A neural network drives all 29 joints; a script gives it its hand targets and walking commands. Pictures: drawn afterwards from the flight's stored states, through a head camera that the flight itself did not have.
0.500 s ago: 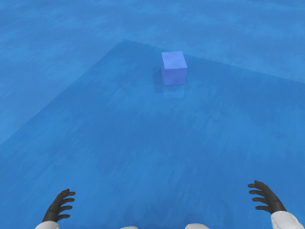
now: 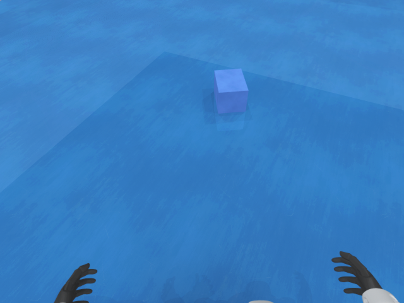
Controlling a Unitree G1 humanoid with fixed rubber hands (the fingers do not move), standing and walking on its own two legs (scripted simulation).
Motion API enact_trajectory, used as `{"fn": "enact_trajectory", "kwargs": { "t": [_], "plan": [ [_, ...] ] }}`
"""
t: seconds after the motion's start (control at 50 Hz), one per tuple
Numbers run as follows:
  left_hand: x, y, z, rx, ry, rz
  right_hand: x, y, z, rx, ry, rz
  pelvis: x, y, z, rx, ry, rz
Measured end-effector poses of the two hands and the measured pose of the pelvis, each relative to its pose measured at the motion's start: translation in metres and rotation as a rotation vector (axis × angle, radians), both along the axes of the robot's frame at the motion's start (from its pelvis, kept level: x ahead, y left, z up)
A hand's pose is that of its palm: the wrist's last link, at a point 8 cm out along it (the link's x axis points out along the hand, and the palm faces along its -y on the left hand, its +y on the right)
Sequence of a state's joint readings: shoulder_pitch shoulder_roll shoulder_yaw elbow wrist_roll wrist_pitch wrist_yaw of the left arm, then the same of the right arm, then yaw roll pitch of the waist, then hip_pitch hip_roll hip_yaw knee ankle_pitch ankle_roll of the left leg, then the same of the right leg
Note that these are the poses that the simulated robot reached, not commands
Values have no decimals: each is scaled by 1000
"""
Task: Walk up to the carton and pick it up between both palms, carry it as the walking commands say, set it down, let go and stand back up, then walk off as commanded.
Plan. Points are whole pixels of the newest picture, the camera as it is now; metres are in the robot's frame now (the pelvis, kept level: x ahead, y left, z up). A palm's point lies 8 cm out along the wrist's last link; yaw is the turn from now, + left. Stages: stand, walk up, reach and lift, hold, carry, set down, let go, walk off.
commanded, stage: stand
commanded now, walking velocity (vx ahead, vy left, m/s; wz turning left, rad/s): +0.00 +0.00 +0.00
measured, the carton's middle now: (229, 90) +1.57 -0.22 -0.66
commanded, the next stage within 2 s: walk up in 1.36 s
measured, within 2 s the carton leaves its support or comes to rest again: neither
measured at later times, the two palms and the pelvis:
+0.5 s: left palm out of the picture +0.12 +0.31 -0.08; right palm out of the picture +0.12 -0.31 -0.08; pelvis +0.00 +0.00 +0.02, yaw +0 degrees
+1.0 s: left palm out of the picture +0.10 +0.31 -0.08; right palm out of the picture +0.10 -0.31 -0.08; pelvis +0.00 +0.00 +0.02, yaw +0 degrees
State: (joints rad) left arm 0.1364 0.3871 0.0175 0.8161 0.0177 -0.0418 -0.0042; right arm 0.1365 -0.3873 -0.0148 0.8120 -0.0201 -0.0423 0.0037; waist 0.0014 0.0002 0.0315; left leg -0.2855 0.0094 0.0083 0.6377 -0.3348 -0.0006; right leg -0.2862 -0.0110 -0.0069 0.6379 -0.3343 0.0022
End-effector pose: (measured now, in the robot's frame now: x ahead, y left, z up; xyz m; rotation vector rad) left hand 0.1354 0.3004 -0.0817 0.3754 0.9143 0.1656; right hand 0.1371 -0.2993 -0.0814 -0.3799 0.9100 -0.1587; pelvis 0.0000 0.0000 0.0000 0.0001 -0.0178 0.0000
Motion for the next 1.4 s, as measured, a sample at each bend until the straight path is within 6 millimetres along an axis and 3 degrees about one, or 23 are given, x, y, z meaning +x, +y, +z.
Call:
{"fn": "enact_trajectory", "kwargs": {
  "t": [0.78,1.4],
  "plan": [
    [-32,10,2,6,161,66,-35,-11,1,-3,164,-75,-3,0,21,1,-22,0],
    [-30,12,2,10,182,80,-32,-14,1,-10,186,-89,4,0,23,1,-18,1]
  ]
}}
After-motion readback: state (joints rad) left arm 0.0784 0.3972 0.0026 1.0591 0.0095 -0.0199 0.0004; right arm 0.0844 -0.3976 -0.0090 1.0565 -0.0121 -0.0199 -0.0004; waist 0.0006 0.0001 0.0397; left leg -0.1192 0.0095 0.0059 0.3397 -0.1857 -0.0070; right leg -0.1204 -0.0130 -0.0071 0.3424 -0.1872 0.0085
